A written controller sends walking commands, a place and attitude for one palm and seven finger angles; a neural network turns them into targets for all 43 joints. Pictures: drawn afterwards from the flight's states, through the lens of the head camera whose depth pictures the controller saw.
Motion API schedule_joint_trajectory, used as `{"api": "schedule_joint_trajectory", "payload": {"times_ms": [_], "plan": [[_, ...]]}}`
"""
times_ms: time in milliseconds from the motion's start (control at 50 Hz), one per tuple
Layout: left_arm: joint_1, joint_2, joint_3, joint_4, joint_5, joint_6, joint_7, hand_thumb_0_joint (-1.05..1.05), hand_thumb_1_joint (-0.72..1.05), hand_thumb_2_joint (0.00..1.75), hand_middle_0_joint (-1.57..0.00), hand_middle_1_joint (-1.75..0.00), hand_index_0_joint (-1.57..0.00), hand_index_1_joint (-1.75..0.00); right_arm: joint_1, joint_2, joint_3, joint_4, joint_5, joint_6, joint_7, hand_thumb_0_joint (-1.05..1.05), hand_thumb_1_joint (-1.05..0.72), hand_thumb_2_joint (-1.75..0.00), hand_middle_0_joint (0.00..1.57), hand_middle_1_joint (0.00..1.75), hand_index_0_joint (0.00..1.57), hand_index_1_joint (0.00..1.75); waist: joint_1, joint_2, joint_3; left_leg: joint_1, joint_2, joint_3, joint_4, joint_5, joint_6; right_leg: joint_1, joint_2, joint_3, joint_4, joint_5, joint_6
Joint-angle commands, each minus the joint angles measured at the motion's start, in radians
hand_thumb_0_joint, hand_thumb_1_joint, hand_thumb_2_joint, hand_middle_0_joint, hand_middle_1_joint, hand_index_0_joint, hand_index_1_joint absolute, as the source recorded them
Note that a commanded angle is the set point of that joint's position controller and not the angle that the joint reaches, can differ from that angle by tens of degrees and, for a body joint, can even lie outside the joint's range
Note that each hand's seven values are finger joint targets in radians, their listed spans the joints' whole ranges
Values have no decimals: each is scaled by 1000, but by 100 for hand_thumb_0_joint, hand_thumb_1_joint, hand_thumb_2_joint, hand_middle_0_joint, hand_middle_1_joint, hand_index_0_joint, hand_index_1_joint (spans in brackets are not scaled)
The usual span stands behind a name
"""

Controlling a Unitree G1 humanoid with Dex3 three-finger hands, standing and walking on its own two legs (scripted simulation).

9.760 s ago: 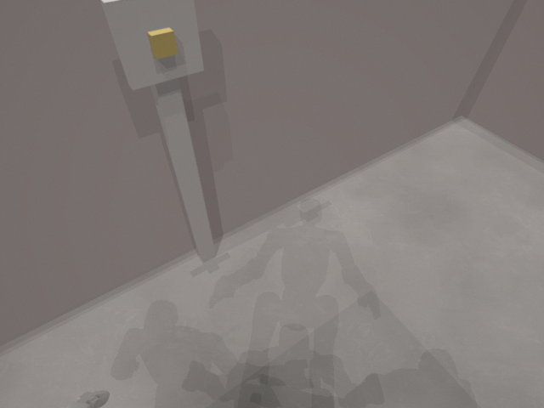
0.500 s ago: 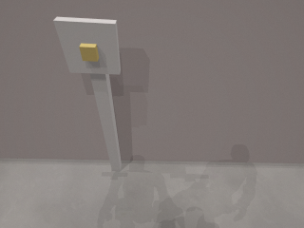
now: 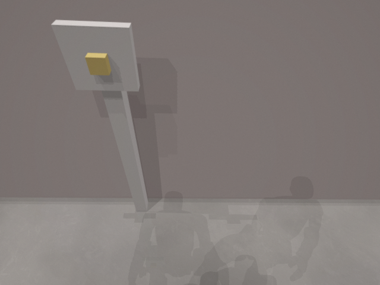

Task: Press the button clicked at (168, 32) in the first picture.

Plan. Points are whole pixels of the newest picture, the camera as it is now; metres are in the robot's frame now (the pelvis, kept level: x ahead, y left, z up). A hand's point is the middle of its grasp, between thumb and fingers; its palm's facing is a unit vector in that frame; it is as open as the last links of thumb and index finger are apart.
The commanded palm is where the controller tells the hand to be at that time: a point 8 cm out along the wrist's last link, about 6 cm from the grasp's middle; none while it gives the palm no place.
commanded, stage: look again from close up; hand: left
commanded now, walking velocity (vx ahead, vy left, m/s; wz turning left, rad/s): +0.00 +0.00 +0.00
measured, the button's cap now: (99, 63) +0.59 +0.29 +0.16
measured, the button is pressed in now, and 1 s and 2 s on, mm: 0 0 0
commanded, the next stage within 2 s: shuffle to correct the standing spot in 0.08 s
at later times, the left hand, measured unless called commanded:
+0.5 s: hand out of the picture -0.01 +0.17 -0.19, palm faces +0.10 -0.99 -0.13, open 7.4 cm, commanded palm none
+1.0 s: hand out of the picture +0.07 +0.19 -0.18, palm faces +0.15 -0.98 -0.12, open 7.3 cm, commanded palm none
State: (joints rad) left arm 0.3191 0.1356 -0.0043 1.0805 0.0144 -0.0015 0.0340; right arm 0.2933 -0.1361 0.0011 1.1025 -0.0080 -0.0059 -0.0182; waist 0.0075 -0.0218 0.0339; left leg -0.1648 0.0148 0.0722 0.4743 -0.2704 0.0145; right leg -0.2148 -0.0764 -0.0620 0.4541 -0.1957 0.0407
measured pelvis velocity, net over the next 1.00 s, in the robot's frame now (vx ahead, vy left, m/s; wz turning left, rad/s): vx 0.11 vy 0.04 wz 0.07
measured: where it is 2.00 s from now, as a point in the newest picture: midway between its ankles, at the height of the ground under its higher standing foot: outside the picture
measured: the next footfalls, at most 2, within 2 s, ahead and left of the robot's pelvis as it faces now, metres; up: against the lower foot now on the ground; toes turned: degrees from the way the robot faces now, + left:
right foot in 0.72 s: +0.12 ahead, -0.09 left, +0.00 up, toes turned -5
left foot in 1.02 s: +0.22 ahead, +0.18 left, +0.00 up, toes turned +9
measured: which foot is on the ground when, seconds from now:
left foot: down 0.00-0.72, up 0.74-1.00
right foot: down 0.00-0.46, up 0.48-0.70, down 0.72-1.00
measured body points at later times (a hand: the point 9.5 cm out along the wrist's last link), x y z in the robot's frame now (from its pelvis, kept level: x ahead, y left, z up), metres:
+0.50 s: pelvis +0.02 +0.01 -0.01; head +0.01 +0.04 +0.44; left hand -0.02 +0.23 -0.18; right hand -0.01 -0.21 -0.15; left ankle -0.01 +0.11 -0.74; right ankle +0.02 -0.14 -0.72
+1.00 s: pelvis +0.11 +0.04 +0.00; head +0.12 +0.06 +0.45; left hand +0.07 +0.25 -0.17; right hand +0.17 -0.20 -0.14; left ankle +0.18 +0.17 -0.73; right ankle +0.08 -0.09 -0.74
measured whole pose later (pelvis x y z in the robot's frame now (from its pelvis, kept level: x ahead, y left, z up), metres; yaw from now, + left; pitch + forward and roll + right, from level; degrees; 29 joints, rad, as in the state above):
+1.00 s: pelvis +0.11 +0.04 +0.00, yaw +4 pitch -1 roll -1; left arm 0.38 0.12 0.03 1.06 0.03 -0.02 0.02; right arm 0.25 -0.18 -0.04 1.02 -0.02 -0.01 0.00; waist 0.02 -0.03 0.04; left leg -0.39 0.07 0.07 0.62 -0.18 -0.01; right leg -0.12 -0.06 -0.14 0.45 -0.30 0.02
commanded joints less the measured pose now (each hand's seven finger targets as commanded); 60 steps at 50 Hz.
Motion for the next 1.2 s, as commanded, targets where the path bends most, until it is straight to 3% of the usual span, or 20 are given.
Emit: {"api": "schedule_joint_trajectory", "payload": {"times_ms": [0,160,300,360,400,420,440,460,560,640,660,700,720,780,920,960,980,1020,1060,1180], "plan": [[74,94,14,-24,0,-17,7,0,90,90,-20,-30,-20,-30,53,-91,-13,-27,-1,-17,-8,0,-90,-90,20,30,20,30,-3,14,45,-93,82,-77,-127,62,6,20,-47,77,-80,46,-59],[77,94,17,-29,1,-17,6,0,90,90,-20,-30,-20,-30,63,-83,-15,-25,-3,-13,-7,0,-90,-90,20,30,20,30,-3,14,59,-112,77,-77,-129,15,1,6,-45,82,-103,-24,-62],[109,157,63,-61,9,-1,1,0,90,90,-20,-30,-20,-30,88,-73,-23,-63,-19,16,7,0,-90,-90,20,30,20,30,12,-131,94,-226,-8,-4,81,-189,6,-70,-154,194,-219,-517,-120],[65,157,73,-84,10,-1,2,0,90,90,-20,-30,-20,-30,159,-49,-24,-55,-19,9,11,0,-90,-90,20,30,20,30,-28,-132,81,-99,-6,5,67,-139,15,-180,-165,168,-213,-514,-135],[28,117,66,-102,10,3,-6,0,90,90,-20,-30,-20,-30,220,-72,-28,-38,-22,-3,9,0,-90,-90,20,30,20,30,-48,76,109,-83,44,-112,-99,-228,34,-220,-56,43,-30,-429,-102],[26,75,58,-119,12,3,-10,0,90,90,-20,-30,-20,-30,248,-122,-38,-37,-24,-8,7,0,-90,-90,20,30,20,30,-55,261,117,-100,149,-273,-228,-369,72,-249,24,-57,151,-364,-76],[-1,43,51,-133,17,-5,-14,0,90,90,-20,-30,-20,-30,256,-145,-43,-38,-24,-15,-2,0,-90,-90,20,30,20,30,-62,336,163,-91,236,-432,-327,-407,136,-325,64,-84,303,-294,-71],[-19,35,50,-138,20,-12,-21,0,90,90,-20,-30,-20,-30,237,-134,-41,-42,-23,-20,-7,0,-90,-90,20,30,20,30,-57,265,169,-54,264,-468,-334,-319,188,-384,43,-32,428,-291,-85],[-31,2,41,-132,8,-40,-36,0,90,90,-20,-30,-20,-30,201,-114,-28,-42,-24,-52,-15,0,-90,-90,20,30,20,30,-27,158,47,33,212,-247,-209,266,193,-247,26,-43,313,-251,-74],[55,17,50,-94,7,-46,-29,0,90,90,-20,-30,-20,-30,194,-108,-30,-31,-12,-45,-19,0,-90,-90,20,30,20,30,16,107,15,-43,156,-165,-84,272,136,27,59,-72,11,-48,-75],[111,53,59,-78,7,-53,-23,0,90,90,-20,-30,-20,-30,188,-88,-27,-33,-5,-49,-15,0,-90,-90,20,30,20,30,44,56,0,-151,121,-126,-15,178,105,188,8,-8,-22,0,-90],[260,206,91,-41,8,-54,-10,0,90,90,-20,-30,-20,-30,169,-42,-27,-79,-3,-54,-3,0,-90,-90,20,30,20,30,87,-249,-62,-495,-34,29,362,-310,23,444,-370,453,-153,31,-259],[289,204,96,-31,3,-56,-4,0,90,90,-20,-30,-20,-30,104,-83,-36,-94,-10,-41,1,0,-90,-90,20,30,20,30,109,-263,-49,-515,-2,-17,524,-348,15,372,-407,523,-219,5,-308],[139,120,72,-66,11,-55,3,0,90,90,-20,-30,-20,-30,26,-56,-43,-89,-15,-22,26,0,-90,-90,20,30,20,30,34,-88,100,-485,78,-60,613,-144,4,90,-304,298,-270,-73,-264],[55,133,64,-75,20,-45,0,0,90,90,-20,-30,-20,-30,55,-1,-26,-88,-6,-14,28,0,-90,-90,20,30,20,30,-24,-123,73,-133,21,35,146,63,-34,-84,-148,14,-169,147,-162],[78,114,56,-59,11,-28,4,0,90,90,-20,-30,-20,-30,94,-42,-25,-70,-5,-21,15,0,-90,-90,20,30,20,30,-35,-43,17,22,46,9,-8,244,-40,-84,-90,-1,-43,121,-114],[119,91,50,-54,6,-18,6,0,90,90,-20,-30,-20,-30,117,-104,-34,-73,-8,-28,6,0,-90,-90,20,30,20,30,-25,92,-38,78,137,-63,-19,483,-13,-71,-50,-21,34,9,-74],[185,56,42,-54,0,0,13,0,90,90,-20,-30,-20,-30,82,-199,-45,-113,-6,-20,-9,0,-90,-90,20,30,20,30,2,184,-43,-6,331,-244,-79,724,112,-41,22,-41,145,-286,-30],[173,64,41,-46,2,20,12,0,90,90,-20,-30,-20,-30,43,-191,-49,-111,-9,-16,-32,0,-90,-90,20,30,20,30,-8,311,-61,7,351,-281,-138,828,160,-88,32,5,359,-390,-29],[91,73,67,-98,11,45,-8,0,90,90,-20,-30,-20,-30,-33,-193,-78,-142,-15,2,-39,0,-90,-90,20,30,20,30,-13,169,-129,-2,332,-175,-125,627,182,-216,46,64,635,-298,-16]]}}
